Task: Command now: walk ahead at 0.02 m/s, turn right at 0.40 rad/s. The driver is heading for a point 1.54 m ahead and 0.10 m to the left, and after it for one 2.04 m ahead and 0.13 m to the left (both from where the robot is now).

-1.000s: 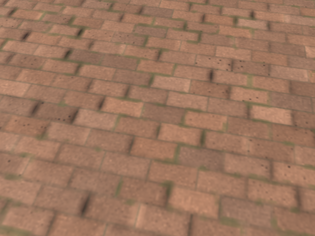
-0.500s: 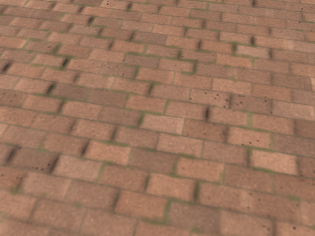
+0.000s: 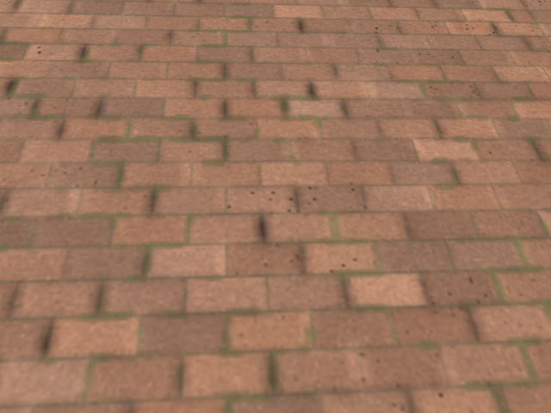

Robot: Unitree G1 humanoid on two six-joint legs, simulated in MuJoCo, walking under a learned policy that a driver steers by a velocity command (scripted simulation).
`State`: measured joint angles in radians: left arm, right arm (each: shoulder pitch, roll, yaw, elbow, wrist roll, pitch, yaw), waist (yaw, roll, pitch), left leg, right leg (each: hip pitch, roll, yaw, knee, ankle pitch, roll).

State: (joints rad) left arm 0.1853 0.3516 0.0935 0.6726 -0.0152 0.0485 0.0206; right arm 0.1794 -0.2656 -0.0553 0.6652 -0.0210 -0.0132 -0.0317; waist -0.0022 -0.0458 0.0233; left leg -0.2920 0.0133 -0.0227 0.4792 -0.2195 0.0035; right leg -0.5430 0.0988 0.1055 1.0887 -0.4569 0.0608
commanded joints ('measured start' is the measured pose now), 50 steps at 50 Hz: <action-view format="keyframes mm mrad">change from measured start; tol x8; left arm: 1 25 41 14 -58 -4 4 4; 12 53 92 0 -66 22 -5 -10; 15 -76 -1 -31 -68 47 -26 -21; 50 36 -17 -38 196 19 -49 3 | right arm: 1 -30 -137 -34 -63 6 -3 -5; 9 -12 -177 -44 -24 35 17 7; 13 77 -44 5 -14 -11 -15 22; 16 -18 -103 -7 7 -5 -9 11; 50 63 -91 -10 286 17 5 -20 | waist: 1 8 188 -71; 10 10 235 -98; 11 4 198 -102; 13 -72 -174 -135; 26 -15 13 -22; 50 -12 42 -3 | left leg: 1 148 213 -152 -121 455 198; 10 115 212 -121 -42 380 177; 11 50 189 -106 -26 291 115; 13 -77 51 31 71 -172 -35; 17 54 57 7 -2 66 -66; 50 130 49 26 -56 126 -52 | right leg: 1 -68 -36 -23 64 30 41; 7 158 -79 -103 -341 23 25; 11 441 -93 -87 -764 380 -62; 12 571 -255 98 -745 621 -108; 13 459 -369 177 -711 656 -226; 16 358 -236 90 -723 324 -172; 19 302 -203 71 -730 281 -131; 50 329 -124 -27 -694 373 -98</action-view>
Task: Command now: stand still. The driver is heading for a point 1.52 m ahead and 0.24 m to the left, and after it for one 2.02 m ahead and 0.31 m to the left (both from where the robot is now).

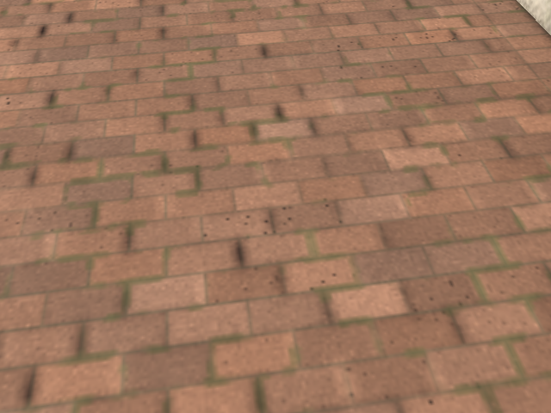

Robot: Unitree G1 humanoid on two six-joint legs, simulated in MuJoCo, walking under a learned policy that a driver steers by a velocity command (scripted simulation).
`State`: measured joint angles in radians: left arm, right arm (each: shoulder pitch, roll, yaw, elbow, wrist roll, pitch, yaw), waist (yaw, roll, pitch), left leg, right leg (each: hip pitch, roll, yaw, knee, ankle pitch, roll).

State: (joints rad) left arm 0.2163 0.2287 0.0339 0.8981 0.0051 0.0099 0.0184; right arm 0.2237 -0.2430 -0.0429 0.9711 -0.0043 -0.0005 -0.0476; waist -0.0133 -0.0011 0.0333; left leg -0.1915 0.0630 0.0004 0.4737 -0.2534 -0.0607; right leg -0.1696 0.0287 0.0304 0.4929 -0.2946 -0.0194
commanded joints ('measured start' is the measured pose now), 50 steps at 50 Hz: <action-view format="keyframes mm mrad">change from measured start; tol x16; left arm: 1 7 105 21 -21 -1 -10 6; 36 165 189 43 137 -34 -34 19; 50 -67 77 34 34 -29 -110 -33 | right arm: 1 20 -112 -22 -12 1 -7 -5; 37 23 -13 5 66 30 -66 22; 43 484 -198 -51 179 15 -103 52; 50 304 -32 13 108 1 -106 55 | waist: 1 0 -3 -11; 29 6 2 22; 36 53 -200 142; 41 -93 -54 85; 43 -133 351 -6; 50 -33 108 70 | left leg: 1 29 -2 4 -52 159 13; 30 12 -37 34 -57 32 27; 33 -128 -90 89 76 -308 57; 37 -283 -25 16 366 -241 113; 41 166 -67 45 -30 -15 134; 43 368 313 -651 -315 -248 302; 44 298 357 -714 -333 -327 334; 50 263 150 -180 -327 267 208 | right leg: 1 -44 -53 46 -99 210 -17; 29 -56 -38 18 -115 164 -6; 35 -109 -248 348 -306 -598 -175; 40 -233 -217 241 -231 -321 -136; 42 -404 -43 -5 243 -116 -39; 44 -655 -24 55 663 -239 -37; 50 -624 -135 -26 551 135 -39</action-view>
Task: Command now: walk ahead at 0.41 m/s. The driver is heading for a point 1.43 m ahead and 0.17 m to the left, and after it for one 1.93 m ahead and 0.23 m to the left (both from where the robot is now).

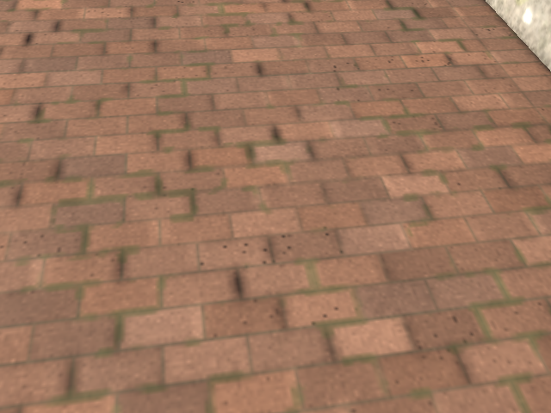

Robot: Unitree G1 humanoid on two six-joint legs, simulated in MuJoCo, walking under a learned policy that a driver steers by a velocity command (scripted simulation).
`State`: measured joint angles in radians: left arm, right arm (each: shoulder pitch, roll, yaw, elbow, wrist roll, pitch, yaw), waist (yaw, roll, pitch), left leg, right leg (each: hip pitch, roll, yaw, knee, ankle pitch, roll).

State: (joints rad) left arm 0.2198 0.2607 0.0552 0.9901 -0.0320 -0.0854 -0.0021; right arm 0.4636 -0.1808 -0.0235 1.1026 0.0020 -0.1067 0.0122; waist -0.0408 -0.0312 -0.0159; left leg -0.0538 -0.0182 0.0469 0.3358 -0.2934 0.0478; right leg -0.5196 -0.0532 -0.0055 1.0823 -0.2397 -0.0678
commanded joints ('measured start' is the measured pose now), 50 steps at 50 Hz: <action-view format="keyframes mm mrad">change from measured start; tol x64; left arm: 1 -103 29 9 -71 9 -9 -15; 50 17 122 19 -138 28 -40 1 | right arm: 1 79 -106 -6 -24 -7 5 -12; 50 -253 -182 -70 -383 -5 19 13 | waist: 1 -9 130 120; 50 64 49 -50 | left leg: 1 123 225 -198 -192 364 106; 14 156 244 -41 158 1031 59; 18 -673 25 -185 1099 -207 2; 38 -676 105 -27 263 272 27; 44 454 374 -869 0 27 388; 50 -92 206 -374 -112 373 244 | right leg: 1 -278 -50 -4 -82 102 23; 12 -22 46 -55 -552 216 -25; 16 1005 -275 508 -581 -63 -296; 24 247 -153 174 -972 136 -177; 41 637 -208 -156 -580 900 -44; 44 -156 128 -25 310 -296 82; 50 -84 -80 82 44 -63 52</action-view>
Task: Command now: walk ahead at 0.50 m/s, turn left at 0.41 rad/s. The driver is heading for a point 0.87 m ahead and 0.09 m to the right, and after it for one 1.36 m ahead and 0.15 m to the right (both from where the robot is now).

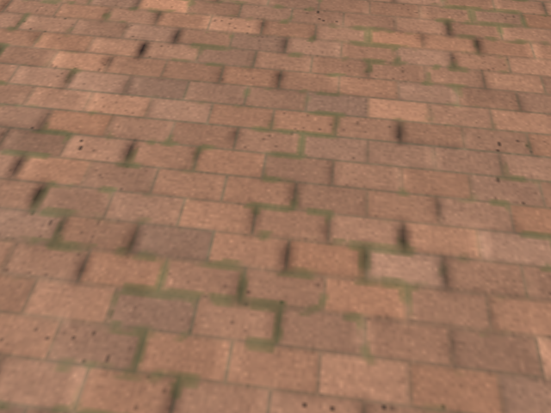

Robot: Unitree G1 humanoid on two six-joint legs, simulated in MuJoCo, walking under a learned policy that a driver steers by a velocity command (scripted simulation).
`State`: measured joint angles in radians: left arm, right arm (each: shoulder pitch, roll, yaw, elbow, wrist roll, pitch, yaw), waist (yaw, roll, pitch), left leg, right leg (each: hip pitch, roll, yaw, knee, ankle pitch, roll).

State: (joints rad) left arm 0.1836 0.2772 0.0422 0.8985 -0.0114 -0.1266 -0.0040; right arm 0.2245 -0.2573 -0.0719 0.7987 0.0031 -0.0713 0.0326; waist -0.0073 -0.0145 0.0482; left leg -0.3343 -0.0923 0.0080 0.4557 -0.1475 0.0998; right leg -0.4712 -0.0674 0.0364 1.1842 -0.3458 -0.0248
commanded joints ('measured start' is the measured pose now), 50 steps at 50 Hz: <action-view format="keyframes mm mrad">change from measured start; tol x32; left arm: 1 56 88 30 -47 15 13 5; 13 -266 74 15 -162 4 0 -22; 20 262 269 85 -34 15 1 -28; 50 118 135 35 -48 -30 36 7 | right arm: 1 -2 -116 -23 -74 -3 -20 -12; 20 292 -17 20 -2 6 -6 -40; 41 -282 -66 15 -168 16 -31 -1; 50 60 -122 -15 -67 -5 -31 -21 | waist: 1 35 38 -105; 17 13 119 -66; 20 70 -314 -419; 50 -61 103 -148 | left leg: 1 153 272 -297 -246 274 197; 11 213 249 -191 -266 139 115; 18 335 237 -167 115 607 44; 20 -252 -5 -90 744 -352 -62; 22 -436 90 -164 854 -340 -44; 42 -274 152 -24 43 113 -58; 45 225 142 -17 24 128 9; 47 765 533 -662 -76 -61 188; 50 387 429 -369 -194 -95 94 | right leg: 1 -122 -66 26 -97 70 27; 15 -155 12 -8 -700 347 -19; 18 240 51 -50 -716 334 -90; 20 860 -320 610 -789 145 -315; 36 356 -99 35 -1054 423 -173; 45 392 -97 47 -596 695 -94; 47 -170 115 42 -4 -249 -9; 50 -250 -24 66 54 -44 -16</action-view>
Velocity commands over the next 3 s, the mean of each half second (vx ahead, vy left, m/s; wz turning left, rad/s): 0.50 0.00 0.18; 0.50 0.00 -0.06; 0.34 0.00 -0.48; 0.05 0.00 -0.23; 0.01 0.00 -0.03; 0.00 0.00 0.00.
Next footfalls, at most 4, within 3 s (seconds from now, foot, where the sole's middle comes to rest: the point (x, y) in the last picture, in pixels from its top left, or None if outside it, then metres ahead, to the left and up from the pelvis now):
0.36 right None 0.40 -0.14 -0.77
0.90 left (235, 320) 0.69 0.12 -0.77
1.42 right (328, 249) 0.91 -0.14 -0.77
1.86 left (246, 234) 0.96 0.09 -0.77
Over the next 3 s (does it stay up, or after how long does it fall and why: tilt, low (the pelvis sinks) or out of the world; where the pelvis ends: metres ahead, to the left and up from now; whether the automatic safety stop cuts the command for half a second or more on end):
stays up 0.90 0.00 0.00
